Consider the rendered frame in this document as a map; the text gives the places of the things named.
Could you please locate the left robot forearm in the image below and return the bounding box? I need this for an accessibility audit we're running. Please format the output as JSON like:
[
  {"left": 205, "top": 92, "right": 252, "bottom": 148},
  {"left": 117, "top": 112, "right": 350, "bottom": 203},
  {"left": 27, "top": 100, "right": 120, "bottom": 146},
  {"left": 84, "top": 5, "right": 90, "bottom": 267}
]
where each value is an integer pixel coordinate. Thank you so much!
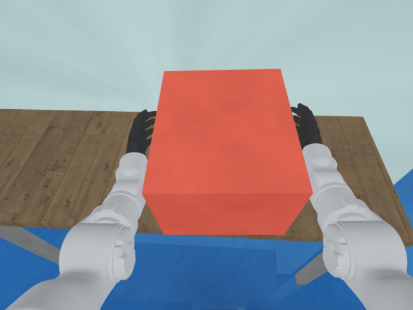
[{"left": 59, "top": 152, "right": 148, "bottom": 272}]

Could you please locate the robot left hand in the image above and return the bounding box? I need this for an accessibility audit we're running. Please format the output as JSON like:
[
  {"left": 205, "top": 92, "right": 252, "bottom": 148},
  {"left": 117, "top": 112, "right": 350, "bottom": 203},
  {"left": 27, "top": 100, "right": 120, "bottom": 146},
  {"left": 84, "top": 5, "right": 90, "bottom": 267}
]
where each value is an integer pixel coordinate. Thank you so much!
[{"left": 126, "top": 109, "right": 157, "bottom": 155}]

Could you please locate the robot right upper arm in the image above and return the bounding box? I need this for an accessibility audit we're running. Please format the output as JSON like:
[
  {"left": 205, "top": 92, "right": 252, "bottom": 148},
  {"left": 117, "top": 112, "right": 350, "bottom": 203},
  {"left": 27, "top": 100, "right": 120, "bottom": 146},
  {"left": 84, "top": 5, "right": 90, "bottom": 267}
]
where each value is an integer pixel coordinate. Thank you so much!
[{"left": 323, "top": 221, "right": 413, "bottom": 310}]

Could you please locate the right robot forearm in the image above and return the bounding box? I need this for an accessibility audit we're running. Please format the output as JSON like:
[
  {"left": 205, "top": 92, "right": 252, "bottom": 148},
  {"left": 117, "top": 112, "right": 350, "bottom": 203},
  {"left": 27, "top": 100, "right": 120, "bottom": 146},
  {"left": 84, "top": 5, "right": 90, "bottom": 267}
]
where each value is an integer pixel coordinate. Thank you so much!
[{"left": 302, "top": 143, "right": 407, "bottom": 270}]

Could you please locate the table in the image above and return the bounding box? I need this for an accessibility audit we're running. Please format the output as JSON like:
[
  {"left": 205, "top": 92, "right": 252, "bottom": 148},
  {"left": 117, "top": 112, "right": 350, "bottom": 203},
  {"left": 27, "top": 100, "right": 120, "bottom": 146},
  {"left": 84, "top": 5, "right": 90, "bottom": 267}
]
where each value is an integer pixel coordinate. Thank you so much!
[{"left": 0, "top": 109, "right": 413, "bottom": 285}]

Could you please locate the carton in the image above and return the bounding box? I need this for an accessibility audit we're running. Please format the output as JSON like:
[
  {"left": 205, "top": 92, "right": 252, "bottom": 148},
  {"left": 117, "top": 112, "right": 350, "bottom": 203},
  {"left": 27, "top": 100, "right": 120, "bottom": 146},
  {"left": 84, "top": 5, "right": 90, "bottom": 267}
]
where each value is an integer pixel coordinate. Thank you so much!
[{"left": 142, "top": 68, "right": 313, "bottom": 235}]

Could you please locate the robot left upper arm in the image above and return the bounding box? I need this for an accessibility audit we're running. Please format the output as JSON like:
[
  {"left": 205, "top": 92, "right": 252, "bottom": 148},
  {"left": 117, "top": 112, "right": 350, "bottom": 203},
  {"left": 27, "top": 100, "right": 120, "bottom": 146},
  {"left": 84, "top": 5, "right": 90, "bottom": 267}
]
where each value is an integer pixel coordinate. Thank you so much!
[{"left": 5, "top": 223, "right": 136, "bottom": 310}]

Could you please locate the robot right hand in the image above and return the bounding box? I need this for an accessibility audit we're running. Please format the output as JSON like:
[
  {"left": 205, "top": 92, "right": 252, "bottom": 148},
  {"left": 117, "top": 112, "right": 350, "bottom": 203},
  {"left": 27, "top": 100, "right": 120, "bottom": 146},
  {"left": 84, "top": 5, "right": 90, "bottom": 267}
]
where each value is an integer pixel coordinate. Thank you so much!
[{"left": 290, "top": 103, "right": 322, "bottom": 150}]

